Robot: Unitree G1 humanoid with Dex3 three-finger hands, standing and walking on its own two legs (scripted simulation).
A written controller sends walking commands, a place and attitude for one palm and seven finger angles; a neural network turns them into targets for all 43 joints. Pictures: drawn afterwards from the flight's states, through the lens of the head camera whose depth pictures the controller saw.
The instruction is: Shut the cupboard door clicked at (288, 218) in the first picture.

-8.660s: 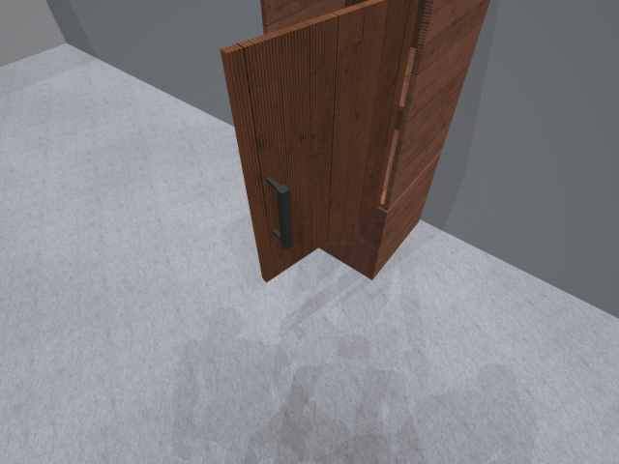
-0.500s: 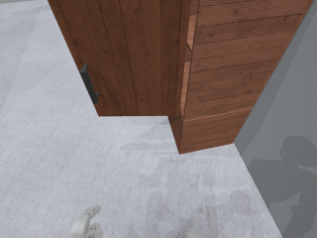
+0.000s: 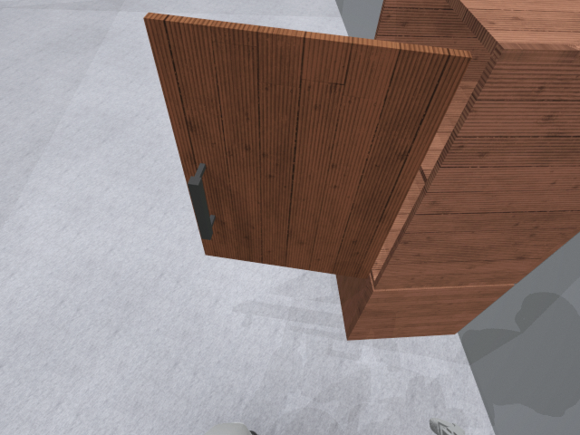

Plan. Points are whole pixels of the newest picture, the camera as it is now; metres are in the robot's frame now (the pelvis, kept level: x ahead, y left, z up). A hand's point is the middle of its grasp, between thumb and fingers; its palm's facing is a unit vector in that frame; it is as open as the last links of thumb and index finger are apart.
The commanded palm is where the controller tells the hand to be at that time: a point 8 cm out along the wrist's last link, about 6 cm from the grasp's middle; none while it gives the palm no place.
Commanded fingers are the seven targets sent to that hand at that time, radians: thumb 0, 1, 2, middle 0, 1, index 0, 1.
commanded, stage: come to a stop and stand still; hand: left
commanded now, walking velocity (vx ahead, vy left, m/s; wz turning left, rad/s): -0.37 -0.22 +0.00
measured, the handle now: (204, 203) +0.52 +0.23 -0.08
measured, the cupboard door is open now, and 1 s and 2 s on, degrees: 78 78 78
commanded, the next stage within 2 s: look again from close up in 1.08 s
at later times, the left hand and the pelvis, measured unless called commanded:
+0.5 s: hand out of the picture +0.11 +0.16 -0.15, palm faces -0.06 -0.95 -0.30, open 7.4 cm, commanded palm none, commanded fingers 0.00 0.90 0.90 -0.20 -0.30 -0.20 -0.30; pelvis +0.00 -0.04 +0.00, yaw -4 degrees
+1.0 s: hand out of the picture -0.01 +0.09 -0.16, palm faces -0.01 -0.98 -0.18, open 7.3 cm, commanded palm none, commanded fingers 0.00 0.90 0.90 -0.20 -0.30 -0.20 -0.30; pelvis -0.02 -0.08 +0.02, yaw -3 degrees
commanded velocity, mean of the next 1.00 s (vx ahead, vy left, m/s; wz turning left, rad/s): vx -0.06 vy -0.04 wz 0.00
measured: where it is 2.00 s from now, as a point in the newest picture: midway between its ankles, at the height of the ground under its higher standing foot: outside the picture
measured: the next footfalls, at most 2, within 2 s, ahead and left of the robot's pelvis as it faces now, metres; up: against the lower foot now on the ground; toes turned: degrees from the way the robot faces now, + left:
right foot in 0.46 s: +0.00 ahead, -0.16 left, +0.00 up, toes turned -7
left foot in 0.72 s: +0.02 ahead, +0.05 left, +0.00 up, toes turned -2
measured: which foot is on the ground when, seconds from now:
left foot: down 0.00-0.48, up 0.50-0.70, down 0.72-1.00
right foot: up 0.00-0.44, down 0.46-1.00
